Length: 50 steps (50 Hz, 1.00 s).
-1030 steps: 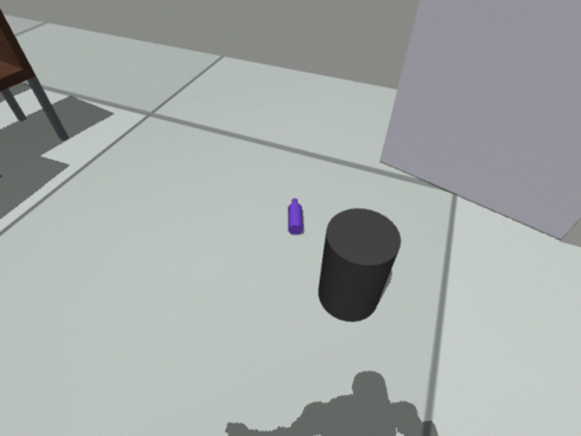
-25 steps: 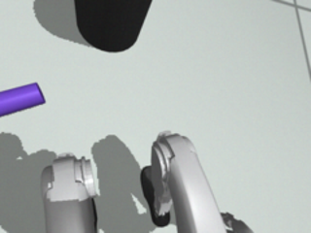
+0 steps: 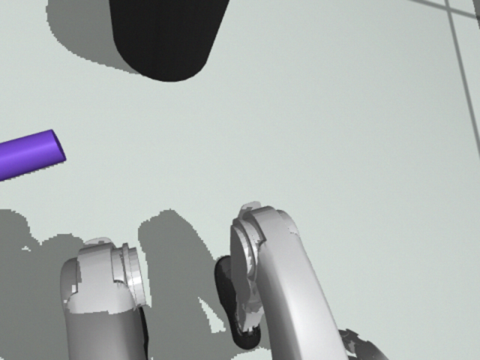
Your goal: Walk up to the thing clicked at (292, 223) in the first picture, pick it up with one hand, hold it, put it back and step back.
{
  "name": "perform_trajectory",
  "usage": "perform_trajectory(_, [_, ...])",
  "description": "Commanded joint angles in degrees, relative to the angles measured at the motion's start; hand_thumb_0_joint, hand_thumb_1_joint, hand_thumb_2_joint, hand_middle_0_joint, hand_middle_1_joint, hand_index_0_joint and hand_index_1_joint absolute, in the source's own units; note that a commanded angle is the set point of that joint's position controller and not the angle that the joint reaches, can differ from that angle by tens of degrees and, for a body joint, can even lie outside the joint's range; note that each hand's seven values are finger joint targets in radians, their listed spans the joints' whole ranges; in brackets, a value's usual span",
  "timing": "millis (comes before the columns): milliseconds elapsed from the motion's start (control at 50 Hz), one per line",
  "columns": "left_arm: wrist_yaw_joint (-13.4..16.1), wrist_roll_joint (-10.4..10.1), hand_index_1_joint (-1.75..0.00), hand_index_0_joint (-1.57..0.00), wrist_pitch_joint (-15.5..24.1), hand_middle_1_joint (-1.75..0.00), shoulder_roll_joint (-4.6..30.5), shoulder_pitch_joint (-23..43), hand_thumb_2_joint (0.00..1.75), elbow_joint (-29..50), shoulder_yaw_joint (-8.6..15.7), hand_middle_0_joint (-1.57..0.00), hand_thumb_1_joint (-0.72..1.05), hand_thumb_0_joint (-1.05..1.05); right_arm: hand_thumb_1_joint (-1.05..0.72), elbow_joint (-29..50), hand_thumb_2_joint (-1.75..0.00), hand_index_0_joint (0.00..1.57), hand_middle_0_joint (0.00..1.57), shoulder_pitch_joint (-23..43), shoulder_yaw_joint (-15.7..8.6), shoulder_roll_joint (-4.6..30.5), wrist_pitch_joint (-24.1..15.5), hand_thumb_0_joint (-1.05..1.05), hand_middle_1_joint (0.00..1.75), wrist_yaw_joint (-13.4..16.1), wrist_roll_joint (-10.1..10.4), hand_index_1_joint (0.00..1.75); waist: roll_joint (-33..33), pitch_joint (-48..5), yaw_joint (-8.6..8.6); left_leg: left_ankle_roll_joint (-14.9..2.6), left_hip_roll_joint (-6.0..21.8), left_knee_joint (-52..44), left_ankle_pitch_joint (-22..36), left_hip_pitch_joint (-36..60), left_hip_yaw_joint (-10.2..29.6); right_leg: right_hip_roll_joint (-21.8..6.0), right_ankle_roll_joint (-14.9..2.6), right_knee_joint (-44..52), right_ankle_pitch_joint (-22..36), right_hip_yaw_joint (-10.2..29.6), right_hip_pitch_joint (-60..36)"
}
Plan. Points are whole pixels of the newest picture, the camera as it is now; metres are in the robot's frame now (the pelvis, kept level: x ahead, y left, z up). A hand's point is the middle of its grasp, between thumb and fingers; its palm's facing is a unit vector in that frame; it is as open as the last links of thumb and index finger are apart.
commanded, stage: rise first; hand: left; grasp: from above
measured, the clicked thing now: (3, 161) +0.49 +0.32 -0.29
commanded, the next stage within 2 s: approach in 0.22 s
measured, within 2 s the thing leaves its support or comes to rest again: neither
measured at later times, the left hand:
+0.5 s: hand out of the picture +0.47 +0.32 -0.17, palm faces -0.44 -0.12 -0.89, open 13.9 cm
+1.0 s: hand out of the picture +0.49 +0.29 -0.18, palm faces -0.47 -0.14 -0.87, open 14.0 cm
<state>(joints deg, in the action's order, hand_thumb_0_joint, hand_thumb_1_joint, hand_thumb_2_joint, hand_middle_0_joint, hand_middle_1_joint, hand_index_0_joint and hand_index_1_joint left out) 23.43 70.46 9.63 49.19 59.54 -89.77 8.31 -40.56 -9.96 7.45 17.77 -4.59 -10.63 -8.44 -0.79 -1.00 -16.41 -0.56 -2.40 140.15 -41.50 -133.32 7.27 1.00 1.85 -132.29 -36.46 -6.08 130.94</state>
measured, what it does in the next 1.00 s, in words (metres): stands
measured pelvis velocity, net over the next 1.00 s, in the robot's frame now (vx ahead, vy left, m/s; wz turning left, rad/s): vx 0.00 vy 0.00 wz -0.01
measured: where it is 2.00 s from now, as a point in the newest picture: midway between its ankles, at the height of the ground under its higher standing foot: (190, 340)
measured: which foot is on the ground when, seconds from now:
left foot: down 0.00-1.00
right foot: down 0.00-1.00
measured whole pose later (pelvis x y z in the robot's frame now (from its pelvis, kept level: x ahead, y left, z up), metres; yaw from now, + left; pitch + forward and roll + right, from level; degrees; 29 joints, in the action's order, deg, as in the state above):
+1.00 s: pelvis +0.00 +0.00 +0.00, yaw -1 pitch +34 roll -9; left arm 21.6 66.1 1.7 48.5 64.6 -92.8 6.6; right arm -37.9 -12.0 11.8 18.5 -3.7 -9.8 -7.1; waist 0.3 2.1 -20.7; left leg -0.5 -1.0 139.1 -41.3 -132.5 7.2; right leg 2.3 1.7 -131.1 -34.9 -6.0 131.5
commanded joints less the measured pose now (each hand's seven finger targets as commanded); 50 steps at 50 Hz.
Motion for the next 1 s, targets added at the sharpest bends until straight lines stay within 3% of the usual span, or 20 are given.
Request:
perform_trajectory(0, [1.7,0.0,-1.00,-0.12,0.7,-0.99,13.5,17.1,0.98,7.4,-0.8,-0.13,-0.51,0.00,-0.89,-0.1,-0.90,0.20,0.20,-12.5,-4.8,15.0,-0.1,0.00,0.30,1.0,0.4,0.30,19.7,-36.7,-1.30,-0.93,0.6,-17.1,10.8,26.8,-2.8,1.6,-4.15,11.3,9.6,-4.3,-20.0])
perform_trajectory(60, [1.9,0.1,-0.99,-0.12,0.7,-0.99,15.7,16.9,0.97,8.3,0.6,-0.13,-0.50,0.00,-0.89,0.1,-0.90,0.20,0.20,-13.1,-5.0,15.4,-0.2,0.00,0.30,1.1,0.5,0.30,20.5,-37.8,-0.43,-0.87,0.5,-16.9,12.7,28.5,-3.1,1.2,-4.06,11.2,11.2,-4.0,-20.5])
perform_trajectory(100, [2.0,0.0,-0.99,-0.12,0.9,-0.98,13.9,17.3,0.98,9.1,-0.4,-0.13,-0.50,0.00,-0.89,-0.2,-0.90,0.20,0.20,-13.0,-4.9,15.1,-0.1,0.00,0.30,1.1,0.5,0.30,21.9,-38.4,-0.78,-0.54,0.6,-17.1,13.3,29.9,-3.0,1.3,-4.18,11.0,11.7,-4.2,-20.0])
perform_trajectory(200, [2.5,0.3,-0.99,-0.13,0.6,-0.98,15.0,17.8,0.96,8.8,0.3,-0.14,-0.49,0.00,-0.89,0.0,-0.90,0.20,0.20,-13.5,-5.1,15.2,-0.2,0.00,0.30,1.1,0.5,0.30,21.0,-38.2,-1.15,-0.85,0.6,-16.5,14.3,29.2,-3.4,1.2,-3.99,11.3,12.7,-3.9,-20.6])
perform_trajectory(280, [2.7,0.0,-0.97,-0.15,0.3,-0.97,15.1,16.1,0.95,7.1,0.5,-0.15,-0.47,0.00,-0.89,0.1,-0.90,0.20,0.20,-13.1,-4.7,14.9,-0.2,0.00,0.30,1.1,0.3,0.30,20.2,-37.3,-0.36,-1.13,0.6,-16.5,13.3,27.3,-4.0,1.4,-3.95,11.8,11.8,-3.7,-21.8])
perform_trajectory(300, [2.6,-0.1,-0.98,-0.11,0.4,-0.94,14.8,16.7,1.02,7.5,0.2,-0.15,-0.55,0.00,-0.89,0.1,-0.90,0.20,0.20,-12.8,-4.6,15.0,-0.3,0.00,0.30,1.0,0.4,0.30,20.1,-37.5,-0.97,-1.08,0.6,-16.8,12.9,27.5,-3.6,1.4,-4.05,11.5,11.5,-3.8,-21.1])
perform_trajectory(360, [2.2,0.1,-1.03,-0.09,0.4,-1.02,13.4,18.6,0.99,7.4,-1.0,-0.10,-0.54,0.00,-0.89,-0.2,-0.89,0.20,0.20,-13.3,-4.8,15.2,-0.4,0.00,0.30,1.1,0.4,0.30,20.8,-37.4,-1.81,-0.82,0.7,-17.0,12.3,29.2,-2.9,1.4,-4.18,11.5,10.9,-4.2,-19.3])
perform_trajectory(420, [2.2,-0.1,-1.03,-0.09,0.8,-1.02,10.8,23.6,1.00,9.0,-3.0,-0.10,-0.54,0.00,-0.89,-0.6,-0.89,0.20,0.20,-14.1,-4.6,15.4,-0.7,0.00,0.30,1.1,0.1,0.30,20.8,-37.0,-4.32,-0.85,1.0,-16.4,11.7,29.1,-2.3,1.5,-4.13,11.4,10.9,-4.6,-18.3])
perform_trajectory(500, [3.3,0.3,-1.03,-0.09,0.9,-1.02,9.2,28.6,1.01,8.2,-4.8,-0.10,-0.55,0.00,-0.89,-1.1,-0.89,0.20,0.20,-15.0,-4.0,15.4,-1.3,0.00,0.30,1.6,-0.5,0.30,21.7,-36.1,-6.26,-0.92,1.1,-15.8,10.4,28.5,-2.7,1.7,-3.95,12.1,10.2,-4.7,-18.3])
perform_trajectory(540, [4.2,0.9,-1.03,-0.09,0.1,-1.01,8.5,30.4,1.01,7.1,-5.5,-0.10,-0.56,0.00,-0.89,-1.4,-0.89,0.20,0.20,-15.2,-3.8,15.5,-1.5,0.00,0.30,1.7,-0.5,0.30,23.9,-36.5,-6.25,-0.50,1.0,-16.5,10.9,29.6,-2.6,1.6,-4.21,11.6,10.7,-4.8,-17.6])
perform_trajectory(560, [4.8,1.2,-1.04,-0.08,-0.3,-1.03,10.3,31.3,1.01,7.3,-4.8,-0.09,-0.56,0.00,-0.89,-1.3,-0.89,0.20,0.20,-15.4,-3.6,15.9,-1.4,0.00,0.30,1.8,-0.6,0.30,25.1,-37.2,-5.91,-0.42,1.1,-16.6,11.4,29.9,-2.6,1.7,-4.24,11.4,11.1,-4.9,-17.7])
perform_trajectory(620, [5.6,2.4,-1.04,-0.08,-2.8,-1.03,11.0,31.0,1.02,3.1,-4.8,-0.09,-0.57,0.00,-0.89,-0.6,-0.89,0.20,0.20,-15.7,-2.9,16.0,-1.4,0.00,0.30,1.6,-0.8,0.30,25.0,-37.9,-6.14,-0.49,1.1,-16.1,13.2,30.1,-3.0,1.9,-4.39,11.0,12.7,-4.8,-18.3])
perform_trajectory(660, [6.4,2.5,-1.02,-0.09,-4.9,-1.01,12.3,28.8,1.00,2.1,-3.5,-0.10,-0.55,0.00,-0.89,0.4,-0.89,0.20,0.20,-15.8,-2.4,16.2,-1.0,0.00,0.30,1.6,-0.5,0.30,26.9,-39.0,-4.91,-0.30,1.0,-16.8,16.1,30.2,-3.5,1.7,-4.46,10.6,15.1,-4.5,-20.3])
perform_trajectory(720, [6.3,1.1,-1.01,-0.10,-7.9,-1.00,12.4,26.4,0.99,-0.9,-3.2,-0.11,-0.55,0.00,-0.89,1.7,-0.89,0.20,0.20,-14.5,-1.7,16.1,-0.5,0.00,0.30,1.4,0.3,0.30,24.2,-38.4,-3.73,-1.07,1.1,-16.8,15.3,27.5,-3.8,2.1,-4.42,11.2,14.6,-4.0,-21.2])
perform_trajectory(740, [5.8,0.9,-1.01,-0.09,-8.7,-1.00,12.7,25.9,0.99,0.2,-2.9,-0.10,-0.55,0.00,-0.89,2.2,-0.89,0.20,0.20,-14.8,-1.4,16.4,-0.4,0.00,0.30,1.4,0.5,0.30,23.4,-38.6,-4.30,-1.20,1.0,-16.7,16.3,27.6,-3.8,1.9,-4.20,11.5,15.3,-3.8,-22.5])
perform_trajectory(800, [4.1,-1.8,-1.01,-0.10,-10.3,-1.00,14.3,22.6,0.99,0.8,-2.5,-0.11,-0.54,0.00,-0.89,3.0,-0.89,0.20,0.20,-13.6,-0.9,15.7,0.1,0.00,0.30,1.3,1.4,0.30,20.0,-40.4,-2.53,-2.18,1.1,-15.8,15.7,23.7,-4.5,2.6,-3.74,12.1,15.5,-2.8,-27.5])
perform_trajectory(820, [3.4,-2.5,-1.00,-0.10,-10.5,-1.00,15.0,21.9,0.98,1.6,-2.2,-0.11,-0.54,0.00,-0.89,3.2,-0.89,0.20,0.20,-13.4,-0.9,16.0,0.2,0.00,0.30,1.4,1.7,0.30,18.2,-39.8,-2.85,-2.44,1.1,-15.7,15.6,22.9,-4.6,2.5,-3.50,12.4,15.4,-2.6,-28.4])
perform_trajectory(860, [2.1,-3.8,-1.01,-0.10,-10.2,-1.01,16.5,21.1,0.97,2.7,-1.8,-0.10,-0.54,0.00,-0.89,3.2,-0.89,0.20,0.20,-13.2,-0.5,15.9,0.5,0.00,0.30,1.6,2.0,0.30,16.5,-40.1,-2.51,-2.73,1.1,-15.1,15.1,20.2,-4.7,2.5,-3.18,12.7,15.3,-2.1,-31.4])
perform_trajectory(900, [0.5,-4.9,-1.01,-0.11,-9.3,-1.01,16.2,19.2,0.95,2.8,-1.6,-0.10,-0.52,0.00,-0.89,3.2,-0.89,0.20,0.20,-13.3,-0.6,16.0,0.5,0.00,0.30,1.8,2.0,0.30,13.7,-37.4,-3.37,-2.94,1.0,-14.6,13.6,18.3,-4.6,2.4,-3.03,13.3,13.8,-2.0,-31.3])
perform_trajectory(980, [-1.6,-5.2,-1.02,-0.10,-5.4,-1.02,16.3,21.8,0.96,7.3,-1.4,-0.10,-0.53,0.00,-0.89,2.9,-0.89,0.20,0.20,-14.0,-1.0,16.1,0.3,0.00,0.30,2.3,1.3,0.30,14.9,-36.5,-4.60,-2.19,1.2,-14.0,11.0,19.2,-3.9,2.4,-3.67,13.8,10.0,-2.9,-29.4])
